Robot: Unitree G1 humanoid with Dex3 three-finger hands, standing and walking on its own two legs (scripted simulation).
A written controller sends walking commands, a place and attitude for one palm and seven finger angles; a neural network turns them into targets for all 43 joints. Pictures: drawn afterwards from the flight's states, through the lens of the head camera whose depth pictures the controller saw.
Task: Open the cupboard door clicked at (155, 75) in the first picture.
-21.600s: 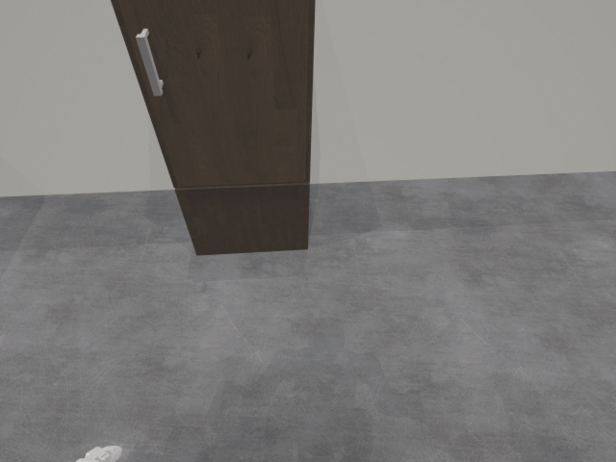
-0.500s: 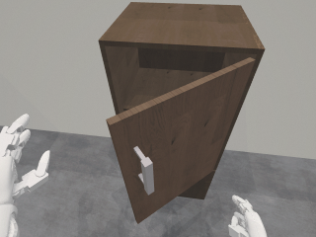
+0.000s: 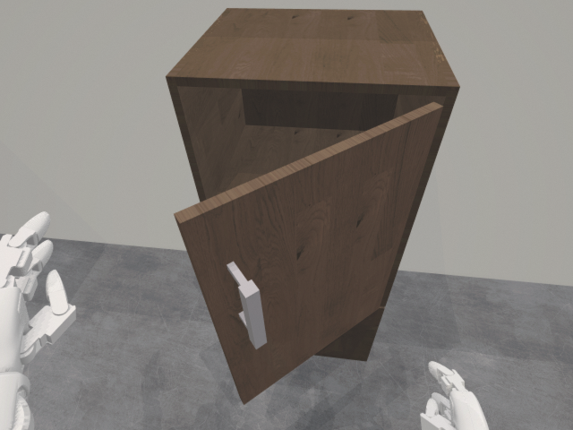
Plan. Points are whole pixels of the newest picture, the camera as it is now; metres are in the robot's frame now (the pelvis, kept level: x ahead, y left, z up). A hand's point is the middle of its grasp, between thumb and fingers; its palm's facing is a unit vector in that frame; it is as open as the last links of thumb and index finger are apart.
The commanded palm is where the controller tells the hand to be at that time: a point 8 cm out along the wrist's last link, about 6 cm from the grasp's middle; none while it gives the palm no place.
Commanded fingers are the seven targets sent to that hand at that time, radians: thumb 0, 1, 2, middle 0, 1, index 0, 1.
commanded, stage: step back with the hand held close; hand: left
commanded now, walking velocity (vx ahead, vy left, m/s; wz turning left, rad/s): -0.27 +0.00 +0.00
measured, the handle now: (246, 306) +0.27 +0.10 +0.05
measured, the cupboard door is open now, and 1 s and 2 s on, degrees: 42 42 42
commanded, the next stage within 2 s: stop stepping back and stand still in 1.08 s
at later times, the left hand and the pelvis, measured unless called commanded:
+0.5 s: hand (23, 350) +0.14 +0.29 +0.15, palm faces +0.36 -0.79 -0.49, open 7.4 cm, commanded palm +0.08 +0.32 +0.17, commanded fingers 0.00 0.90 0.90 -0.20 -0.30 -0.20 -0.30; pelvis -0.06 +0.03 -0.01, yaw -1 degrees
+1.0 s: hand out of the picture +0.05 +0.34 +0.16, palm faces +0.51 -0.75 -0.41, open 7.4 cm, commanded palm -0.03 +0.36 +0.17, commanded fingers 0.00 0.90 0.90 -0.20 -0.30 -0.20 -0.30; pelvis -0.15 +0.06 -0.02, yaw +4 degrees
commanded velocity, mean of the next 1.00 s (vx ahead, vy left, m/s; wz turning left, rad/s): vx -0.30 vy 0.00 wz -0.02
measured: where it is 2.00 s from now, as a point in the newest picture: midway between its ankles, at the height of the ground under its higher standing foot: outside the picture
